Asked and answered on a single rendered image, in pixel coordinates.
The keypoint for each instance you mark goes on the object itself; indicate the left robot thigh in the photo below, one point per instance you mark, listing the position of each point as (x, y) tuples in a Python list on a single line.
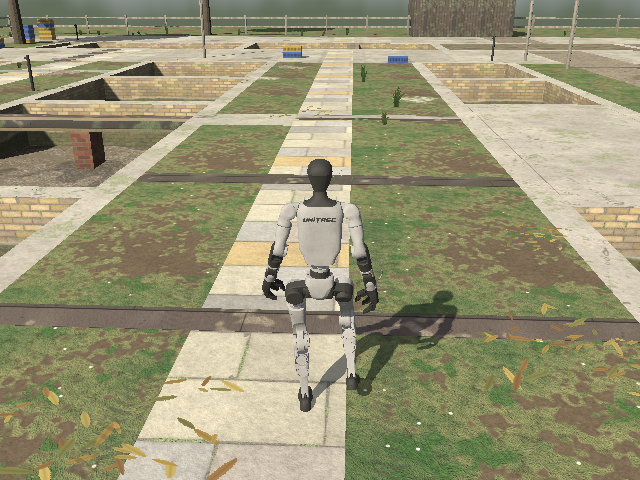
[(295, 294)]

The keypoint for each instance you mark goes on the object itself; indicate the robot left forearm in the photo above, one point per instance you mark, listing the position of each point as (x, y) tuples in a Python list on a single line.
[(272, 266)]

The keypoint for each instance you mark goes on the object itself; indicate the robot right shin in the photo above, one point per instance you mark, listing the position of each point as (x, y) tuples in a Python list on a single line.
[(350, 344)]

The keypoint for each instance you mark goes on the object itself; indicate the robot right forearm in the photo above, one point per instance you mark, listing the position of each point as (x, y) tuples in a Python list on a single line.
[(366, 271)]

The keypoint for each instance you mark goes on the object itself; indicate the left robot upper arm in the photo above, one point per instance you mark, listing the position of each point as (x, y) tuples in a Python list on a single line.
[(288, 212)]

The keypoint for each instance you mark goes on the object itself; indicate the robot left hand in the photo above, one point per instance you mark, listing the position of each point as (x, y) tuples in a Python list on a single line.
[(273, 285)]

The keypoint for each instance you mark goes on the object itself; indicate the robot right hand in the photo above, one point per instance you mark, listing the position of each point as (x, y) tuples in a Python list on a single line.
[(372, 297)]

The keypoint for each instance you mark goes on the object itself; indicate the right robot upper arm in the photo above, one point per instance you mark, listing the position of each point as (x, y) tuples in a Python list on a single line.
[(351, 212)]

